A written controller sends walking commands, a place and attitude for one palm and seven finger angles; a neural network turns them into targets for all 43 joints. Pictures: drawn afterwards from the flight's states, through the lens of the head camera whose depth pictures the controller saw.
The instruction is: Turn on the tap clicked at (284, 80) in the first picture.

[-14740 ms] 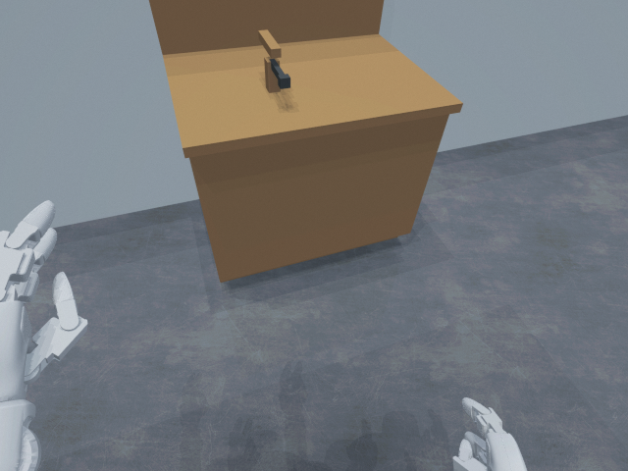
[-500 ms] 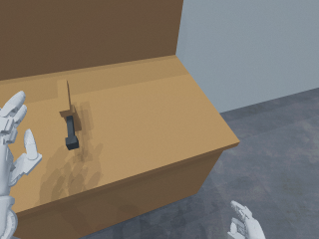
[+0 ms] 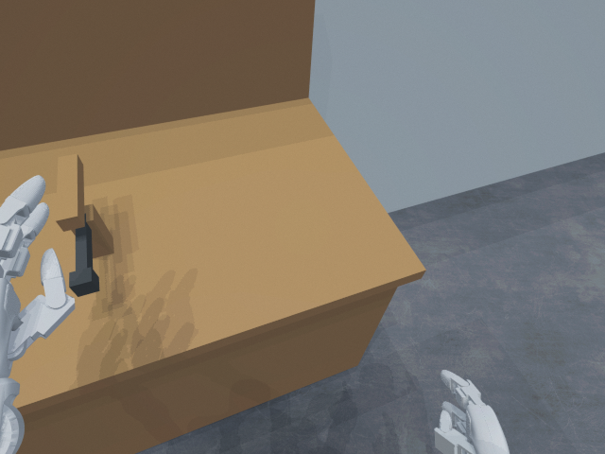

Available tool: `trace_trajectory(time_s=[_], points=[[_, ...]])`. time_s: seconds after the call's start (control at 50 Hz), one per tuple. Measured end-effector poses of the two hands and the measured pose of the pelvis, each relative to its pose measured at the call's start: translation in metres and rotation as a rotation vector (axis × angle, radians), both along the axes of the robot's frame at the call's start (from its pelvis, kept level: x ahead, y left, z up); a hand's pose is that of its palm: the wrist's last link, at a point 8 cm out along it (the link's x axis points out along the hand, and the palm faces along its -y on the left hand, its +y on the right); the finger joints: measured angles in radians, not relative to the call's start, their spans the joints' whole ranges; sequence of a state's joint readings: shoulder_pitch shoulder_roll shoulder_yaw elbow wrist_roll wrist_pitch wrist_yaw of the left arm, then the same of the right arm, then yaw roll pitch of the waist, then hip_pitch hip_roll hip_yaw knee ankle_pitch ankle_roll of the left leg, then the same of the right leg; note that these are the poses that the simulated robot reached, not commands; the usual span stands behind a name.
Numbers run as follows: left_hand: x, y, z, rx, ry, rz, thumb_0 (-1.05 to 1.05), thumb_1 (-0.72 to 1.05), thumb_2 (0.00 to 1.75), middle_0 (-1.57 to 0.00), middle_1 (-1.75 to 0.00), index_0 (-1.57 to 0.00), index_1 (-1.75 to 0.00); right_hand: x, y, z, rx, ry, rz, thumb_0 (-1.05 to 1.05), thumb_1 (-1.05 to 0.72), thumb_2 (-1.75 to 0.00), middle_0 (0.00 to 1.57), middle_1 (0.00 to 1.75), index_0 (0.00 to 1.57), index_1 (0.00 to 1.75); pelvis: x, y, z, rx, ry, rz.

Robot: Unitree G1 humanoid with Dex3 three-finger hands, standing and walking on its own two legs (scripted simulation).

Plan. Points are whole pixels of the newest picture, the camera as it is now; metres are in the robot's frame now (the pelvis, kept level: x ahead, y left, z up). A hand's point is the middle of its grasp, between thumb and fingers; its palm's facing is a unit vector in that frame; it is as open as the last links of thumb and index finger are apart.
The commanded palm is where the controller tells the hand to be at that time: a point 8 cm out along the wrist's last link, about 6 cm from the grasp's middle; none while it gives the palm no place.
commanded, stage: come to a stop and stand still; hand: left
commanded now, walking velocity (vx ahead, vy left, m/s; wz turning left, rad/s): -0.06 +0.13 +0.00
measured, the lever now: (84, 281) +0.32 +0.33 +0.01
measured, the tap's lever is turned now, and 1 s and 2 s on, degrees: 0 0 0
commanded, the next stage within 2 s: look again from close up in 1.00 s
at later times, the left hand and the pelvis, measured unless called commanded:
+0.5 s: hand (3, 333) +0.19 +0.28 +0.16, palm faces +0.42 -0.84 -0.36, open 7.4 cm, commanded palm +0.14 +0.31 +0.18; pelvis -0.02 +0.02 +0.00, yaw +2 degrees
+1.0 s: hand out of the picture +0.20 +0.30 +0.16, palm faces +0.37 -0.84 -0.39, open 7.4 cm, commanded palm +0.14 +0.34 +0.18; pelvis -0.01 +0.06 +0.00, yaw +1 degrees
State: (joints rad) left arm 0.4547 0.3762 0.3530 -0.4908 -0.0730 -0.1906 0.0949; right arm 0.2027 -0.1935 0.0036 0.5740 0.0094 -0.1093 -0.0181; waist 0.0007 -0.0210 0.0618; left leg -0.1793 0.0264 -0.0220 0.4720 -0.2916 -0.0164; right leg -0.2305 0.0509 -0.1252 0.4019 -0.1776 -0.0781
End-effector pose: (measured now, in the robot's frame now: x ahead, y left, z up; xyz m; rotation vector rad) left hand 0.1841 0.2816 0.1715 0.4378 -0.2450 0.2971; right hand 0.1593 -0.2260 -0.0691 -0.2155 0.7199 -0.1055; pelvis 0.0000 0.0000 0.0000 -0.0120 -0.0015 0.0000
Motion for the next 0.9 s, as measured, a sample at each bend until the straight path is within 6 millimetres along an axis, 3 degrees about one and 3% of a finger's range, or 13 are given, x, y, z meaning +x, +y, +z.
trace_trajectory(time_s=[0.12, 0.24, 0.46, 0.66, 0.9], points=[[-0.004, -0.006, 0.001, 0.013, 0.029, 0.044, 0.01, 0.88, 0.89, -0.21, -0.30, -0.21, -0.31, 0.009, -0.015, -0.005, -0.002, 0.010, 0.000, 0.01, -0.90, -0.90, 0.20, 0.30, 0.20, 0.30, 0.004, -0.008, 0.000, 0.000, 0.003, 0.015], [-0.015, -0.003, -0.003, 0.003, 0.053, 0.077, 0.01, 0.88, 0.89, -0.21, -0.30, -0.21, -0.31, 0.015, -0.015, -0.003, -0.010, 0.007, 0.008, 0.01, -0.90, -0.90, 0.20, 0.30, 0.20, 0.30, 0.000, -0.006, 0.001, 0.011, 0.007, 0.026], [-0.036, 0.027, 0.002, -0.010, -0.008, 0.088, 0.01, 0.88, 0.89, -0.21, -0.30, -0.21, -0.31, 0.010, 0.023, 0.006, -0.023, -0.024, 0.039, 0.01, -0.90, -0.90, 0.20, 0.30, 0.20, 0.30, -0.014, 0.019, 0.001, 0.002, -0.015, 0.032], [-0.038, 0.055, -0.005, -0.043, -0.025, 0.094, 0.01, 0.89, 0.89, -0.21, -0.30, -0.21, -0.31, -0.010, 0.063, 0.009, 0.006, -0.029, 0.064, 0.01, -0.90, -0.90, 0.20, 0.30, 0.21, 0.30, -0.021, 0.043, 0.003, -0.001, -0.021, 0.026], [-0.028, 0.062, 0.004, 0.007, -0.044, 0.032, 0.01, 0.89, 0.89, -0.21, -0.30, -0.21, -0.31, -0.022, 0.068, 0.002, -0.001, 0.021, 0.040, 0.01, -0.90, -0.90, 0.20, 0.30, 0.21, 0.30, -0.017, 0.057, 0.003, -0.007, -0.016, 0.025]])
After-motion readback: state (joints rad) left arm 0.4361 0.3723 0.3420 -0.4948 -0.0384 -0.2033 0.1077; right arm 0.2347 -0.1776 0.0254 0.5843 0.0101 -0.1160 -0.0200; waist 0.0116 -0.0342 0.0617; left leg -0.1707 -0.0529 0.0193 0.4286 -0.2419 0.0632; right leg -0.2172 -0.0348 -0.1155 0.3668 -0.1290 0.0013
